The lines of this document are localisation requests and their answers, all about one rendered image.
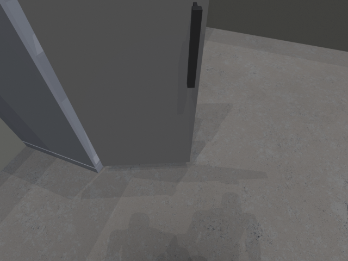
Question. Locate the fridge door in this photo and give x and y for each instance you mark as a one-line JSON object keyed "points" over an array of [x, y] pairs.
{"points": [[123, 65]]}

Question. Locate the handle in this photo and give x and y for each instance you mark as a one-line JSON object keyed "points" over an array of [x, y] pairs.
{"points": [[195, 28]]}

